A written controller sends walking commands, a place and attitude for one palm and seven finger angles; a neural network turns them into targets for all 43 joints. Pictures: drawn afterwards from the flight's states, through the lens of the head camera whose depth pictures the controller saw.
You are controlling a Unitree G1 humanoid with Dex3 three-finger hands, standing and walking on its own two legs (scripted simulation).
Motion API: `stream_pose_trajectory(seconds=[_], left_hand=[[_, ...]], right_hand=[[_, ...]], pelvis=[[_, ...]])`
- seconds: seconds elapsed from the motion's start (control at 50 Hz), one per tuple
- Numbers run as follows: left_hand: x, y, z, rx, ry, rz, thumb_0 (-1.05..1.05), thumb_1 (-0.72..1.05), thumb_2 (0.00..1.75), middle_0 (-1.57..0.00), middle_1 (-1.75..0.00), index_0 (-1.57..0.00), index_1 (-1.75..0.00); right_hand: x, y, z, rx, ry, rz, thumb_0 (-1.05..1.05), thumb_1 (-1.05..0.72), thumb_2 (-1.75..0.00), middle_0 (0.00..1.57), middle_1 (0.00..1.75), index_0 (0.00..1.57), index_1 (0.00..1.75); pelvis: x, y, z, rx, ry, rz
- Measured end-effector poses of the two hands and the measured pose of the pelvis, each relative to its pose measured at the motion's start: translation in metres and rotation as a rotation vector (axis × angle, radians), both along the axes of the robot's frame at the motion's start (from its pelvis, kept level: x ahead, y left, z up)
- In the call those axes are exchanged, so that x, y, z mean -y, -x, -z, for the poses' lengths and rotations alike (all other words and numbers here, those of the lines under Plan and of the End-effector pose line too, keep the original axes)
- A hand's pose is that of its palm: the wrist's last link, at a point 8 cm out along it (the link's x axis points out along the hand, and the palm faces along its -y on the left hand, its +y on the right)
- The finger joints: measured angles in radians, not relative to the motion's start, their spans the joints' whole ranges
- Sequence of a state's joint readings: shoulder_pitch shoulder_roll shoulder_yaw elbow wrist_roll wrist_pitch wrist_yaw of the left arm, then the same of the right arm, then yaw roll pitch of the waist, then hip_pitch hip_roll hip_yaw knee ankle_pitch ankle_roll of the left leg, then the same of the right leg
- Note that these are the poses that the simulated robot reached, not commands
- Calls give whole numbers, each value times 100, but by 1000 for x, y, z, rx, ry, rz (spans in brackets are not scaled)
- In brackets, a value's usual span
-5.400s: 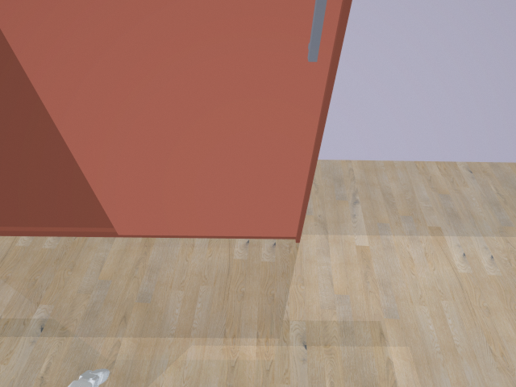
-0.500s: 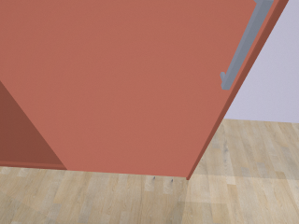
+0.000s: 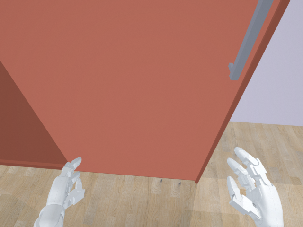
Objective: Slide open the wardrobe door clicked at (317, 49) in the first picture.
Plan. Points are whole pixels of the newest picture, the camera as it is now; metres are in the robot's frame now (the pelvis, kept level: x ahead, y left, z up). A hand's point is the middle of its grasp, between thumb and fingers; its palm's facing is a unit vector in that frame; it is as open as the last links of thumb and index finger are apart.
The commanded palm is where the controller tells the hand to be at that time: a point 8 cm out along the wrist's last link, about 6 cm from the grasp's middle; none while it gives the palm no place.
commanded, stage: raise the hand with hooked fingers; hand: right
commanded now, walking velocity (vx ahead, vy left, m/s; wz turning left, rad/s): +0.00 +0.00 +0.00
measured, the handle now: (247, 34) +0.52 -0.19 +0.28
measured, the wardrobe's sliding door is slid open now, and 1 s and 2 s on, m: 0.00 0.00 0.00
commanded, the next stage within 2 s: move the hooked fingers beside the handle in 1.76 s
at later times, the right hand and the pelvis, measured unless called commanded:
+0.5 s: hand (286, 173) +0.23 -0.24 +0.13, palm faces +0.06 +0.99 -0.09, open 11.1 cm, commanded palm +0.18 -0.29 +0.15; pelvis +0.01 -0.02 +0.02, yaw -2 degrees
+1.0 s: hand out of the picture +0.26 -0.29 +0.24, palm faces +0.12 +0.99 -0.12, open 13.8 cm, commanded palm +0.22 -0.33 +0.25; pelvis +0.02 -0.02 +0.03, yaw -3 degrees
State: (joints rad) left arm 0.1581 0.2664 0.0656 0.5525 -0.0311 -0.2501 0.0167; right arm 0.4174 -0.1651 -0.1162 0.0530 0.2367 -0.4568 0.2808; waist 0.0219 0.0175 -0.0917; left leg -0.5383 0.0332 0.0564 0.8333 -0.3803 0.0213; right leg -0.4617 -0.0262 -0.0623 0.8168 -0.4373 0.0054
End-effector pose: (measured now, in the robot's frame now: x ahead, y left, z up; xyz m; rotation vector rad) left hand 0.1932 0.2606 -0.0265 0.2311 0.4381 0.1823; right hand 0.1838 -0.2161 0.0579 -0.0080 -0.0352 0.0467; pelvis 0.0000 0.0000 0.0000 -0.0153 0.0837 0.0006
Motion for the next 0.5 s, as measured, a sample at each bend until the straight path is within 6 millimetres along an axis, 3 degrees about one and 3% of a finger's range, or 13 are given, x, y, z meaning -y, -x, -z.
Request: stream_pose_trajectory(seconds=[0.08,0.16,0.24,0.34,0.42,0.5], left_hand=[[11,-27,-17,62,-41,52,1,91,90,-20,-30,-19,-30],[34,-35,-11,42,-50,135,1,90,90,-20,-30,-19,-30],[61,-25,11,-34,-6,192,1,90,90,-20,-30,-20,-30],[85,3,31,-123,89,161,1,90,90,-21,-30,-20,-30],[89,22,33,-151,128,115,1,90,90,-21,-30,-20,-30],[81,31,30,-160,112,98,1,90,90,-21,-30,-20,-30]], right_hand=[[21,35,23,-140,-24,100,1,-61,-77,23,49,22,49],[44,54,6,-73,20,222,1,-51,-73,24,55,23,54],[49,38,-22,55,51,172,1,-42,-69,24,61,23,60],[52,-1,-42,9,74,47,1,-30,-64,25,68,24,68],[65,-17,-58,-36,73,62,1,-21,-60,26,74,25,74],[78,-20,-80,7,78,105,0,-12,-56,26,80,26,80]], pelvis=[[1,-1,5,-5,-12,16],[4,-1,7,-2,-35,49],[8,2,6,11,-53,73],[14,-1,-3,25,-51,61],[19,-8,-12,35,-43,43],[23,-13,-17,46,-39,35]])
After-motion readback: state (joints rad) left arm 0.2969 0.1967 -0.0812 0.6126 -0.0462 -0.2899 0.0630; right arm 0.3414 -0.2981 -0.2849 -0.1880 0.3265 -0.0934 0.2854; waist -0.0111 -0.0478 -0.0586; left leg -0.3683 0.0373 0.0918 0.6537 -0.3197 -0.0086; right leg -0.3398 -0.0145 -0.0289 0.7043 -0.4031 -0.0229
